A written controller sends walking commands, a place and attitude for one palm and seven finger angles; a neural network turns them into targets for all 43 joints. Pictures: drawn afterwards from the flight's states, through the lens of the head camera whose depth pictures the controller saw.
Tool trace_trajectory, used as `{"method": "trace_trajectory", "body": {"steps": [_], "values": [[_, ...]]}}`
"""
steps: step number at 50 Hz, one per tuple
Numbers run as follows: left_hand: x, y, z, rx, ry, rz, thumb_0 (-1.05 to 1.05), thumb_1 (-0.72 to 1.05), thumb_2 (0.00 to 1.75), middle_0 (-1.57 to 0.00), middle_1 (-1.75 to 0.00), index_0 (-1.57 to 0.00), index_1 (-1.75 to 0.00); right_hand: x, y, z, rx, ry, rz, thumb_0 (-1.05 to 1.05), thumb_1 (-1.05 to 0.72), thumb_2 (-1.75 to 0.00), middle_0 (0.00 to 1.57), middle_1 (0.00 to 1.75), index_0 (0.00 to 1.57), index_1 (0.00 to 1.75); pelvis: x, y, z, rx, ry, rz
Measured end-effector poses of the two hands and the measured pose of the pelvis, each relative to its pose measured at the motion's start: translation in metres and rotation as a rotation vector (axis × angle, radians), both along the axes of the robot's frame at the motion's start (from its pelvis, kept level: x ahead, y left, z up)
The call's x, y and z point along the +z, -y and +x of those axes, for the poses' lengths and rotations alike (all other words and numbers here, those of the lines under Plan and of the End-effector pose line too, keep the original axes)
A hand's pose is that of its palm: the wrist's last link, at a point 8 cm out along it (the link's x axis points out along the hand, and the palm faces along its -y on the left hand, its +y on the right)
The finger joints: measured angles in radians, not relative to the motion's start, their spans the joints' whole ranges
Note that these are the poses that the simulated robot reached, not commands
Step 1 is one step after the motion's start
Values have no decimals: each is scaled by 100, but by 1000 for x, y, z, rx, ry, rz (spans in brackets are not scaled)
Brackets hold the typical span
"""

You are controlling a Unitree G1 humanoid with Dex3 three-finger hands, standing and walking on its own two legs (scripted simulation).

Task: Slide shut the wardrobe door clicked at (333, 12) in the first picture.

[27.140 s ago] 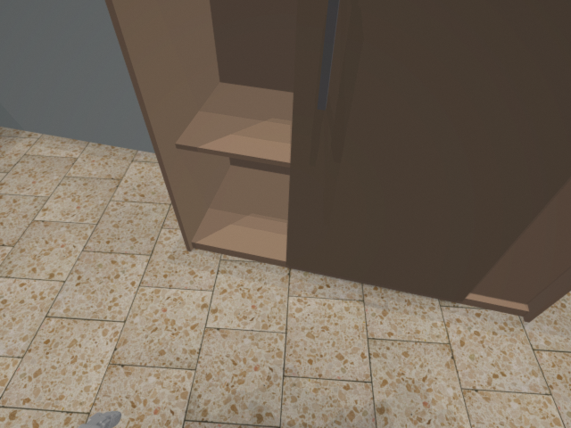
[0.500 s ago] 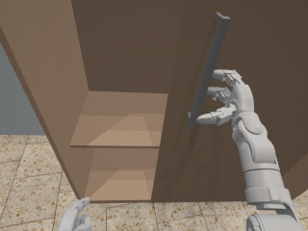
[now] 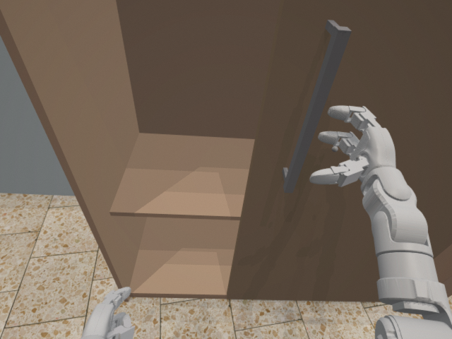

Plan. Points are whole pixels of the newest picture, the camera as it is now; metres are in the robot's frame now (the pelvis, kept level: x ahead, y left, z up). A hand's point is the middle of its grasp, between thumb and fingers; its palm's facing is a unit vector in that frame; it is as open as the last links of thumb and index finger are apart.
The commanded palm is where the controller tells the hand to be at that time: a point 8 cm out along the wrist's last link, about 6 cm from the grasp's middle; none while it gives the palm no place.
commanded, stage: move the hooked fingers beside the handle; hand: right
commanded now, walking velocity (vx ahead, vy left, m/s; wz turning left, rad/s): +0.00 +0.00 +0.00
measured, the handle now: (306, 121) +0.46 -0.11 +0.20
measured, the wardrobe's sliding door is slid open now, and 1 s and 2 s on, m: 0.42 0.42 0.42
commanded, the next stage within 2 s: none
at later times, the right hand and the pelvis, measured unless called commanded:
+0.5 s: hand (349, 150) +0.38 -0.17 +0.20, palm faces -0.01 +1.00 -0.01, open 14.0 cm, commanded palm +0.36 -0.22 +0.20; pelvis +0.01 +0.00 +0.00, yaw +0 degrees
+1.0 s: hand (353, 151) +0.39 -0.18 +0.20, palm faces -0.01 +1.00 -0.04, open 14.0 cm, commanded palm +0.36 -0.22 +0.20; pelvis +0.01 -0.01 +0.00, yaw +0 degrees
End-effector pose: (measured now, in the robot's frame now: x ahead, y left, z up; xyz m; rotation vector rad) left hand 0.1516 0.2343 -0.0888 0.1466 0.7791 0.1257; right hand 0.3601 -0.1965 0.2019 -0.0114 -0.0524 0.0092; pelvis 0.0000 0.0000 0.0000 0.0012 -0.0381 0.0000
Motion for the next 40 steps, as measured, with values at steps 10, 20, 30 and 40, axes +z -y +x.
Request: {"method": "trace_trajectory", "body": {"steps": [10,20,30,40], "values": [[0,-5,-1,13,-7,14,1,90,90,-20,-30,-20,-30,1,11,0,9,19,-1,-2,50,-30,30,120,30,120,0,1,3,-2,-6,1],[1,-2,3,16,9,8,1,90,90,-20,-30,-20,-30,0,18,1,11,7,-4,-1,50,-30,30,120,30,120,-1,3,5,1,-13,2],[0,2,4,6,2,13,1,90,90,-20,-30,-20,-30,-2,28,2,-2,-8,-10,-1,50,-30,30,120,30,120,-1,5,3,-8,-15,5],[-2,2,-1,20,-12,14,1,90,90,-20,-30,-21,-30,4,25,11,16,12,3,-2,50,-30,30,120,30,120,-1,7,6,-2,-22,4]]}}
